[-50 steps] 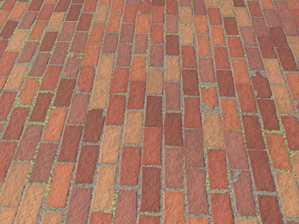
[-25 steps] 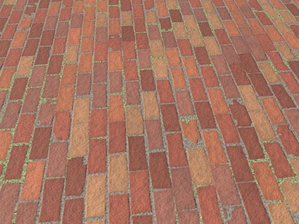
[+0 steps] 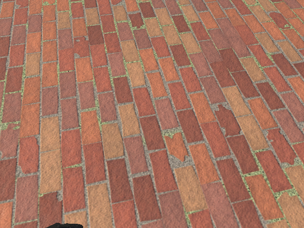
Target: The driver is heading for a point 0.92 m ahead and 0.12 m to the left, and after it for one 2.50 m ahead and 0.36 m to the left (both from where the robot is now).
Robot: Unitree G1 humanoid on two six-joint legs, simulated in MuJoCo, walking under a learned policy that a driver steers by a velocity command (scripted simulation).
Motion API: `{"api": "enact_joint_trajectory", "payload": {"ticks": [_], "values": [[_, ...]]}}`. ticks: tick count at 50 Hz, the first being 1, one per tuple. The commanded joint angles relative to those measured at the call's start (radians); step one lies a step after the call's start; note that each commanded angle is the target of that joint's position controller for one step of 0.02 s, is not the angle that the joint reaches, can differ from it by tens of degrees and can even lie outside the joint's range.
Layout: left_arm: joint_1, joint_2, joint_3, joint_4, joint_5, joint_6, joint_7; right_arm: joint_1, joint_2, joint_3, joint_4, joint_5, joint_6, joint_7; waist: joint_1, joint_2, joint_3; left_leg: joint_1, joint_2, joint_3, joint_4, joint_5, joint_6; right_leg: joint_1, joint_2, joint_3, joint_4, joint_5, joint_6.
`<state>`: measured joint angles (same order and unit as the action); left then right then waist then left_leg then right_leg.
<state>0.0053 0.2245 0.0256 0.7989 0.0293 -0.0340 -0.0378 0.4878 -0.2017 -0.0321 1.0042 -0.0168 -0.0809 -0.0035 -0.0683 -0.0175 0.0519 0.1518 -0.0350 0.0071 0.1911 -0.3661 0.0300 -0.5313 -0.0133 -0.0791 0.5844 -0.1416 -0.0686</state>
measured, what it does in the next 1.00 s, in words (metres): walks ahead, turning left: right foot, then left foot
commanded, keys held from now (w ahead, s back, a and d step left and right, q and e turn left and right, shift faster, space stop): w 0.20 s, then w+q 0.56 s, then w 0.22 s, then no key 0.02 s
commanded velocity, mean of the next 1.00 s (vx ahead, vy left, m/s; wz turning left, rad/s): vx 0.49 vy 0.00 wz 0.28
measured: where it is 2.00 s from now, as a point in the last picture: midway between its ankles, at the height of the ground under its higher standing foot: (128, 176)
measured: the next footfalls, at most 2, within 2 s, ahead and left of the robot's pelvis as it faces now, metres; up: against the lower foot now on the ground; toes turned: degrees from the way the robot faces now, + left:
right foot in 0.04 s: +0.18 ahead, -0.09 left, +0.00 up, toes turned -3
left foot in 0.62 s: +0.47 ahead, +0.08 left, +0.00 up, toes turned +15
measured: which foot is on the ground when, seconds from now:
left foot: down 0.00-0.04, up 0.06-0.60, down 0.62-1.00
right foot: up 0.00-0.02, down 0.04-0.62, up 0.64-1.00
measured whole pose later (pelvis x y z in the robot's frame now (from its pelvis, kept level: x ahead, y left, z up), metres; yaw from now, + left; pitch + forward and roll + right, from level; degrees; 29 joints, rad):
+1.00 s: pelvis +0.53 +0.04 +0.01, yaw +20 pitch +1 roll +1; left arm 0.09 0.25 0.03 0.79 0.04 -0.03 -0.03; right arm 0.39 -0.25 -0.06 0.94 0.00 -0.07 0.00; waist -0.06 -0.04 0.04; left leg 0.01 -0.14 -0.07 0.22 -0.23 0.12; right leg -0.65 -0.12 0.00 0.74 -0.03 0.02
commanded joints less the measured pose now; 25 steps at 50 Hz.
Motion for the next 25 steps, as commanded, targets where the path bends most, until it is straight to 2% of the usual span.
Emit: {"api": "enact_joint_trajectory", "payload": {"ticks": [1,2,3,4,5,6,7,8,9,11,13,17,21,23,25], "values": [[0.247,0.121,0.045,0.032,0.003,-0.024,0.025,-0.037,-0.177,-0.033,-0.038,0.002,-0.003,-0.007,0.177,0.094,-0.104,-0.126,0.215,-0.027,0.349,1.006,0.093,0.377,0.073,-0.03,-0.103,0.003,-0.064],[0.402,0.178,0.063,0.068,0.024,-0.034,0.037,-0.033,-0.153,-0.024,-0.055,0.007,-0.001,-0.004,0.23,0.038,-0.204,-0.303,0.175,-0.001,0.598,0.752,0.079,0.622,-0.065,0.114,-0.122,-0.084,-0.103],[0.485,0.285,0.089,0.077,0.044,-0.034,0.04,0.077,-0.034,0.0,-0.085,0.04,0.001,0.006,0.185,-0.208,-0.35,-0.636,0.007,0.059,0.998,0.083,0.032,0.883,-0.381,0.614,-0.209,-0.258,-0.226],[0.43,0.247,0.083,0.075,0.0,-0.023,0.03,0.038,-0.134,-0.027,-0.071,0.011,0.005,0.001,0.181,-0.115,-0.326,-0.722,-0.013,-0.071,1.104,-0.124,0.055,0.794,-0.391,0.795,-0.334,-0.309,-0.236],[0.311,0.197,0.069,0.064,-0.014,-0.022,0.029,-0.045,-0.146,-0.036,-0.098,0.005,0.005,0.004,0.125,-0.072,-0.149,-0.768,0.049,-0.079,1.111,-0.035,0.066,0.64,-0.351,0.622,-0.345,-0.338,-0.206],[0.247,0.135,0.053,0.056,-0.013,-0.029,0.024,-0.089,-0.129,-0.029,-0.105,0.003,-0.001,0.011,0.106,-0.028,-0.066,-0.746,0.086,-0.071,1.053,0.037,0.067,0.506,-0.304,0.505,-0.387,-0.253,-0.183],[0.224,0.109,0.045,0.06,-0.012,-0.038,0.025,-0.097,-0.111,-0.029,-0.102,-0.001,0.004,0.015,0.076,-0.035,-0.028,-0.708,0.113,-0.062,0.999,0.069,0.065,0.429,-0.252,0.412,-0.413,-0.172,-0.15],[0.222,0.09,0.038,0.075,-0.016,-0.045,0.029,-0.077,-0.099,-0.026,-0.094,-0.016,0.016,0.02,0.049,-0.051,-0.014,-0.659,0.13,-0.057,0.961,0.084,0.054,0.367,-0.215,0.342,-0.432,-0.096,-0.13],[0.235,0.083,0.035,0.085,-0.015,-0.053,0.03,-0.063,-0.085,-0.024,-0.084,-0.02,0.027,0.026,0.037,-0.051,-0.021,-0.63,0.133,-0.049,0.944,0.095,0.045,0.347,-0.198,0.3,-0.445,-0.041,-0.127],[0.281,0.098,0.038,0.109,-0.019,-0.07,0.03,-0.084,-0.078,-0.025,-0.087,-0.019,0.042,0.035,0.03,-0.038,-0.017,-0.659,0.138,-0.033,0.919,0.124,0.03,0.354,-0.191,0.243,-0.469,0.036,-0.134],[0.317,0.11,0.042,0.125,-0.016,-0.077,0.032,-0.161,-0.083,-0.027,-0.107,-0.014,0.052,0.04,0.042,-0.033,0.016,-0.744,0.148,-0.037,0.88,0.188,0.019,0.373,-0.19,0.191,-0.504,0.033,-0.126],[0.388,0.097,0.033,0.151,-0.015,-0.079,0.038,-0.301,-0.082,-0.028,-0.149,-0.005,0.052,0.042,0.075,-0.022,0.05,-0.859,0.122,-0.057,0.752,0.318,0.009,0.442,-0.178,0.09,-0.511,0.141,-0.085],[0.423,0.09,0.024,0.168,-0.015,-0.083,0.049,-0.418,-0.058,-0.011,-0.188,-0.009,0.046,0.049,0.101,-0.029,0.061,-0.829,0.098,0.024,0.573,0.413,0.016,0.497,-0.173,-0.008,-0.492,0.312,-0.055],[0.464,0.089,0.02,0.188,-0.013,-0.081,0.058,-0.479,-0.049,-0.003,-0.214,-0.012,0.044,0.052,0.121,-0.027,0.072,-0.828,0.089,0.069,0.496,0.404,0.032,0.564,-0.187,-0.04,-0.466,0.412,-0.051],[0.484,0.102,0.021,0.201,-0.01,-0.075,0.067,-0.504,-0.051,-0.001,-0.233,-0.013,0.04,0.054,0.121,-0.033,0.066,-0.805,0.064,0.107,0.436,0.349,0.058,0.638,-0.205,-0.068,-0.407,0.561,-0.046]]}}
Keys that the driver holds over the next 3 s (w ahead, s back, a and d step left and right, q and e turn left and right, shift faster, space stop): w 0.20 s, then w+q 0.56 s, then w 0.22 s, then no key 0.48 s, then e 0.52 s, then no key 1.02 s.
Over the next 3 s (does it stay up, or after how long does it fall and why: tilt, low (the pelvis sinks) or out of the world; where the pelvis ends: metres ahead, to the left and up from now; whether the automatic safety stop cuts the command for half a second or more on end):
stays up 0.65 0.06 0.02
